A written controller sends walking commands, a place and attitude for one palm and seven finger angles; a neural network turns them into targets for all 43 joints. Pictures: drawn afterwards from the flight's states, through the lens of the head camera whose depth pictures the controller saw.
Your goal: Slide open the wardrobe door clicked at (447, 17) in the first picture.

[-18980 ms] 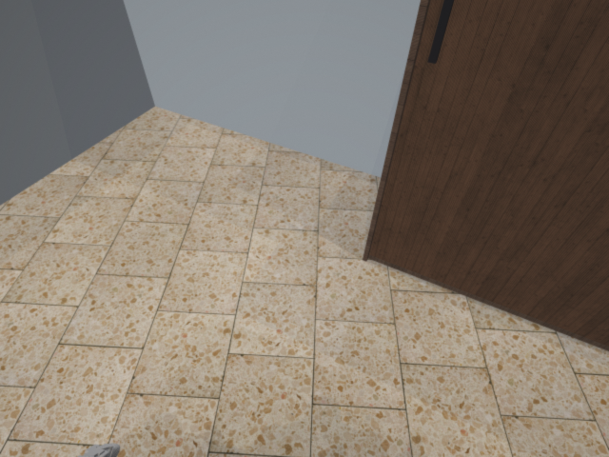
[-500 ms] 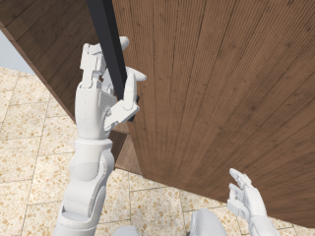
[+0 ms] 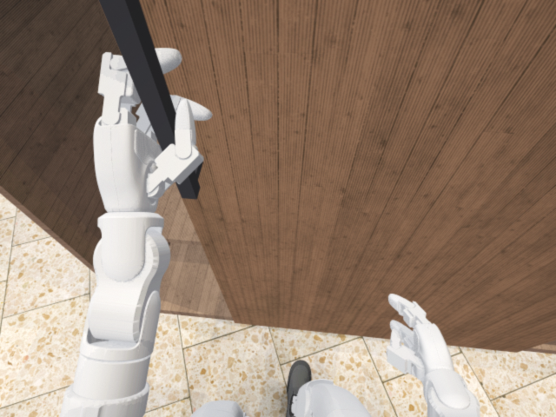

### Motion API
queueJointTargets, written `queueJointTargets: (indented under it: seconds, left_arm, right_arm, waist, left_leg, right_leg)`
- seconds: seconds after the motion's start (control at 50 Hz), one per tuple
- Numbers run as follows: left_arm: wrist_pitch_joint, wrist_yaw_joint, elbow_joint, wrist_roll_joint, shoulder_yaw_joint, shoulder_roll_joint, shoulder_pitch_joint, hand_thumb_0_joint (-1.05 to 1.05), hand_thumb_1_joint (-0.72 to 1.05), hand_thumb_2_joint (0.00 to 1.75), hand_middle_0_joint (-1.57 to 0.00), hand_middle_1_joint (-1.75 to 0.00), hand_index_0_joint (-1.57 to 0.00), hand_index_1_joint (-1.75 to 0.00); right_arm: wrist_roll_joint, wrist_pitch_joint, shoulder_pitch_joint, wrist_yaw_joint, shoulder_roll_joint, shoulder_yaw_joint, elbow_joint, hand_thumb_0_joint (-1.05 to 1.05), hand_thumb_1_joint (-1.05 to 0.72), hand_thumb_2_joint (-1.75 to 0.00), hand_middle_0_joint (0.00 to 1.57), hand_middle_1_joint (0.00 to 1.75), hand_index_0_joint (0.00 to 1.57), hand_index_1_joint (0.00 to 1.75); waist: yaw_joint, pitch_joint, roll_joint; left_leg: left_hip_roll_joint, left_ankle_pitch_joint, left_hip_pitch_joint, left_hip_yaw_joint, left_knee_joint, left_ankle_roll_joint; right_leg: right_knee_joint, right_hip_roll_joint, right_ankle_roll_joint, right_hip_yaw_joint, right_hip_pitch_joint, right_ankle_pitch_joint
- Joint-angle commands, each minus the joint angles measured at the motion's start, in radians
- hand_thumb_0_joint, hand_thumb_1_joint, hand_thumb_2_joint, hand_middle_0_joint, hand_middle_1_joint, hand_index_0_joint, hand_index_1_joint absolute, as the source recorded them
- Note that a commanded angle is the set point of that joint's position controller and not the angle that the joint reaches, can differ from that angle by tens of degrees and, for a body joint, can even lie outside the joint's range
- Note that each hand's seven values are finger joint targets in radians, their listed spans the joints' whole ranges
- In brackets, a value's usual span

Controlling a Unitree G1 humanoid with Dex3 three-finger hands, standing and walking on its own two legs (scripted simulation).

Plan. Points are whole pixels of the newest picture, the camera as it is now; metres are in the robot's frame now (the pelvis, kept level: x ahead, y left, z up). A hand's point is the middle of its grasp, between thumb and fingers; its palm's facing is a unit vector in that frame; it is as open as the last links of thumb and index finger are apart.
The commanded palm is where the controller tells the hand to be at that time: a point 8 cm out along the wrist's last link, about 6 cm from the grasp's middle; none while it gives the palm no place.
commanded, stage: step sideways, sliding the door along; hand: left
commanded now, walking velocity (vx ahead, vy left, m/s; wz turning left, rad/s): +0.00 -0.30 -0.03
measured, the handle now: (161, 82) +0.37 +0.14 +0.27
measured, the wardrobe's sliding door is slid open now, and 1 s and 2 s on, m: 0.30 0.42 0.66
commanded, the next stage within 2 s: none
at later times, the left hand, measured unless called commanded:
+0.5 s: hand (249, 145) +0.34 +0.06 +0.23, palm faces +0.34 -0.94 -0.07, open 6.1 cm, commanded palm +0.31 +0.03 +0.22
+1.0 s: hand (327, 149) +0.34 -0.01 +0.23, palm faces +0.44 -0.89 -0.07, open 6.5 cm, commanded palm +0.30 -0.04 +0.22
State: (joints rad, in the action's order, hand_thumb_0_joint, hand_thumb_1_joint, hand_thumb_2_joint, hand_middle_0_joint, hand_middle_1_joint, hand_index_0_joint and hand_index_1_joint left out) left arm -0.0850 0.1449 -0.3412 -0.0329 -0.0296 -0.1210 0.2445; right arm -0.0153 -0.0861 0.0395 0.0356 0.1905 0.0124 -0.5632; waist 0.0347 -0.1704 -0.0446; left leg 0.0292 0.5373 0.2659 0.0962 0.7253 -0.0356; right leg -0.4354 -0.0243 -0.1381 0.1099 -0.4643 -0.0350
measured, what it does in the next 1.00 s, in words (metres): steps to the right: left foot, then right foot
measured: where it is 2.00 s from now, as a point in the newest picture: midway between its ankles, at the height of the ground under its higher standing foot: outside the picture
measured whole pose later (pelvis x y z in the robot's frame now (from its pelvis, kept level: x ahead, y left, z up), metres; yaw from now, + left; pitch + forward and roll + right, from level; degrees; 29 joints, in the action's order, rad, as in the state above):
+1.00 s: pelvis -0.08 -0.26 +0.00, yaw +1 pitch -3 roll -3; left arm -0.01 0.17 0.30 -0.11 -0.27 -0.34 0.73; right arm -0.07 -0.05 0.09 0.00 0.21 0.00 -0.64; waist 0.09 -0.22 0.10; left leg -0.26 0.44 0.36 -0.03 0.81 -0.09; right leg -0.64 0.03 0.00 0.15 -0.30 0.27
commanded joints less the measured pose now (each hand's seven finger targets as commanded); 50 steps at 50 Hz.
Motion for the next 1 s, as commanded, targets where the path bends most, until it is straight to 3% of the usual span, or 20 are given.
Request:
queueJointTargets:
  seconds: [0.0,0.02,0.04,0.08,0.12,0.34,0.38,0.42,0.44,0.46,0.5,0.54,0.56,0.58,0.66,0.84,0.9,0.94,0.96,0.98]
  left_arm:
    - [-0.199,-0.105,-0.299,0.003,0.164,-0.099,0.447,0.00,0.90,0.90,-0.45,-1.40,-0.45,-1.40]
    - [-0.188,-0.108,-0.238,-0.003,0.160,-0.075,0.476,0.00,0.90,0.90,-0.45,-1.40,-0.45,-1.40]
    - [-0.171,-0.103,-0.241,0.017,0.107,-0.115,0.552,0.00,0.90,0.90,-0.45,-1.40,-0.45,-1.40]
    - [-0.133,-0.101,-0.154,0.006,0.105,-0.067,0.526,0.00,0.90,0.90,-0.45,-1.40,-0.45,-1.40]
    - [-0.096,-0.102,-0.123,0.000,0.180,0.003,0.553,0.00,0.90,0.90,-0.45,-1.40,-0.45,-1.40]
    - [-0.098,-0.084,0.005,-0.019,0.178,-0.002,0.731,0.00,0.90,0.90,-0.45,-1.40,-0.45,-1.40]
    - [-0.098,-0.073,0.044,-0.009,0.136,-0.068,0.766,0.00,0.90,0.90,-0.45,-1.40,-0.45,-1.40]
    - [-0.104,-0.046,0.059,-0.003,0.082,-0.179,0.805,0.00,0.90,0.90,-0.45,-1.40,-0.45,-1.40]
    - [-0.089,-0.044,0.076,-0.017,0.024,-0.225,0.784,0.00,0.90,0.90,-0.45,-1.40,-0.45,-1.40]
    - [-0.085,-0.042,0.068,-0.020,0.034,-0.196,0.797,0.00,0.90,0.90,-0.45,-1.40,-0.45,-1.40]
    - [-0.088,-0.029,0.051,-0.028,0.082,-0.115,0.864,0.00,0.90,0.90,-0.45,-1.40,-0.45,-1.40]
    - [-0.100,-0.042,0.067,-0.040,0.113,-0.094,0.891,0.00,0.90,0.90,-0.45,-1.40,-0.45,-1.40]
    - [-0.099,-0.058,0.062,-0.060,0.146,-0.053,0.905,0.00,0.90,0.90,-0.45,-1.40,-0.45,-1.40]
    - [-0.093,-0.073,0.124,-0.048,0.154,-0.028,0.947,0.00,0.90,0.90,-0.45,-1.40,-0.45,-1.40]
    - [-0.078,-0.082,0.178,-0.033,0.137,-0.067,1.032,0.00,0.90,0.90,-0.45,-1.40,-0.45,-1.40]
    - [-0.076,-0.101,0.240,-0.053,0.090,-0.131,0.989,0.00,0.90,0.90,-0.45,-1.40,-0.45,-1.40]
    - [-0.076,-0.090,0.256,-0.037,0.051,-0.197,0.947,0.00,0.90,0.90,-0.45,-1.40,-0.45,-1.40]
    - [-0.082,-0.066,0.247,-0.024,-0.015,-0.295,0.922,0.00,0.90,0.90,-0.45,-1.40,-0.45,-1.40]
    - [-0.078,-0.059,0.232,-0.035,-0.046,-0.315,0.872,0.00,0.90,0.90,-0.45,-1.40,-0.45,-1.40]
    - [-0.077,-0.053,0.183,-0.037,-0.037,-0.289,0.875,0.00,0.90,0.90,-0.45,-1.40,-0.45,-1.40]
  right_arm:
    - [-0.004,-0.023,0.001,-0.017,0.103,-0.048,0.172,0.00,-0.90,-0.90,0.20,0.30,0.20,0.30]
    - [0.009,-0.040,-0.039,-0.017,0.107,-0.056,0.194,0.00,-0.90,-0.90,0.20,0.30,0.20,0.30]
    - [0.025,-0.049,-0.048,-0.029,0.078,-0.041,0.180,0.00,-0.90,-0.90,0.20,0.30,0.20,0.30]
    - [0.009,-0.034,-0.014,-0.029,0.127,-0.073,0.134,0.00,-0.90,-0.90,0.20,0.30,0.20,0.30]
    - [-0.004,-0.026,0.006,-0.020,0.144,-0.086,0.114,0.00,-0.90,-0.90,0.20,0.30,0.20,0.30]
    - [-0.045,-0.088,0.050,-0.019,0.143,-0.091,0.091,0.00,-0.90,-0.90,0.20,0.30,0.20,0.30]
    - [-0.066,-0.086,0.027,-0.021,0.126,-0.079,0.093,0.00,-0.90,-0.90,0.20,0.30,0.20,0.30]
    - [-0.062,-0.068,-0.001,-0.044,0.074,-0.061,0.087,0.00,-0.90,-0.90,0.20,0.30,0.20,0.30]
    - [-0.060,-0.055,-0.006,-0.064,0.103,-0.080,0.069,0.00,-0.90,-0.90,0.20,0.30,0.20,0.30]
    - [-0.050,-0.051,-0.028,-0.082,0.108,-0.084,0.054,0.00,-0.90,-0.90,0.20,0.30,0.20,0.30]
    - [-0.038,-0.038,-0.023,-0.092,0.098,-0.054,0.015,0.00,-0.90,-0.90,0.20,0.30,0.20,0.30]
    - [-0.034,-0.014,0.009,-0.096,0.128,-0.077,0.022,0.00,-0.90,-0.90,0.20,0.30,0.20,0.30]
    - [-0.028,-0.014,0.018,-0.088,0.192,-0.110,0.052,0.00,-0.90,-0.90,0.20,0.30,0.20,0.30]
    - [-0.036,-0.009,0.007,-0.055,0.182,-0.113,0.051,0.00,-0.90,-0.90,0.20,0.30,0.20,0.30]
    - [-0.042,0.005,-0.002,-0.030,0.172,-0.108,0.033,0.00,-0.90,-0.90,0.20,0.30,0.20,0.30]
    - [-0.047,-0.008,0.030,-0.030,0.172,-0.088,0.084,0.00,-0.90,-0.90,0.20,0.30,0.20,0.30]
    - [-0.069,-0.017,0.026,-0.037,0.153,-0.068,0.079,0.00,-0.90,-0.90,0.20,0.30,0.20,0.30]
    - [-0.064,-0.023,-0.010,-0.059,0.097,-0.054,0.086,0.00,-0.90,-0.90,0.20,0.30,0.20,0.30]
    - [-0.068,-0.024,0.010,-0.076,0.119,-0.074,0.070,0.00,-0.90,-0.90,0.20,0.30,0.20,0.30]
    - [-0.063,-0.031,-0.007,-0.092,0.112,-0.072,0.059,0.00,-0.90,-0.90,0.20,0.30,0.20,0.30]
  waist:
    - [-0.069,0.486,0.188]
    - [-0.044,0.427,0.369]
    - [-0.053,0.369,0.243]
    - [-0.038,0.315,0.131]
    - [-0.038,0.329,0.199]
    - [-0.079,0.464,0.429]
    - [-0.057,0.500,0.267]
    - [-0.061,0.517,-0.045]
    - [-0.015,0.554,-0.321]
    - [-0.010,0.547,-0.333]
    - [-0.066,0.519,-0.145]
    - [-0.094,0.552,-0.003]
    - [-0.083,0.587,0.268]
    - [-0.059,0.633,0.211]
    - [-0.070,0.478,0.297]
    - [-0.073,0.504,0.440]
    - [-0.056,0.515,0.260]
    - [-0.045,0.506,-0.077]
    - [-0.011,0.543,-0.302]
    - [-0.017,0.537,-0.293]
  left_leg:
    - [-0.344,-0.260,-0.397,-0.221,-0.403,0.131]
    - [-0.611,-0.465,-0.279,-0.487,-0.461,0.266]
    - [-0.649,-0.574,-0.124,-0.502,-0.467,0.248]
    - [-0.573,-0.805,-0.243,-0.275,-0.343,0.211]
    - [-0.481,-0.916,-0.331,-0.141,-0.300,0.154]
    - [-0.371,-1.010,-0.364,-0.028,-0.163,0.071]
    - [-0.278,-0.739,-0.246,-0.021,-0.054,0.054]
    - [-0.145,-0.047,0.093,0.004,0.145,0.038]
    - [-0.086,0.082,0.178,-0.048,0.322,-0.005]
    - [-0.086,0.130,0.212,-0.084,0.366,0.006]
    - [-0.110,0.008,0.152,-0.057,0.040,0.010]
    - [-0.199,-0.541,-0.270,-0.034,-0.318,0.026]
    - [-0.499,-1.072,-0.546,-0.379,-0.285,0.158]
    - [-0.605,-1.114,-0.559,-0.438,-0.262,0.219]
    - [-0.523,-0.924,-0.447,-0.269,-0.260,0.210]
    - [-0.412,-1.002,-0.359,-0.032,-0.182,0.099]
    - [-0.287,-0.758,-0.221,0.015,-0.011,0.094]
    - [-0.131,0.013,0.155,0.025,0.243,-0.024]
    - [-0.092,0.145,0.197,-0.027,0.373,-0.022]
    - [-0.095,0.171,0.220,-0.063,0.379,-0.009]
  right_leg:
    - [-0.172,0.095,0.136,-0.180,-0.037,0.198]
    - [-0.540,0.029,0.159,-0.147,-0.126,0.381]
    - [-0.759,0.040,0.143,-0.270,-0.112,0.407]
    - [-0.838,0.045,0.155,-0.244,-0.238,0.420]
    - [-0.796,0.040,0.178,-0.158,-0.250,0.420]
    - [-0.067,-0.011,0.182,0.017,0.223,0.298]
    - [0.092,0.053,0.170,-0.010,0.372,-0.008]
    - [0.003,0.312,0.062,-0.199,0.550,-0.582]
    - [-0.045,0.336,0.005,-0.267,0.586,-0.660]
    - [-0.080,0.355,-0.034,-0.283,0.600,-0.710]
    - [-0.165,0.315,-0.015,-0.160,0.567,-0.644]
    - [-0.359,0.207,0.089,-0.048,0.260,-0.285]
    - [-0.523,0.080,0.167,-0.039,-0.097,0.319]
    - [-0.653,0.084,0.146,-0.148,-0.105,0.571]
    - [-0.716,0.112,0.159,-0.125,-0.203,0.486]
    - [-0.250,-0.001,0.175,0.038,0.145,0.374]
    - [0.021,0.054,0.161,0.010,0.377,-0.034]
    - [-0.064,0.345,0.038,-0.221,0.558,-0.768]
    - [-0.097,0.359,-0.007,-0.275,0.584,-0.885]
    - [-0.124,0.371,-0.029,-0.277,0.594,-0.913]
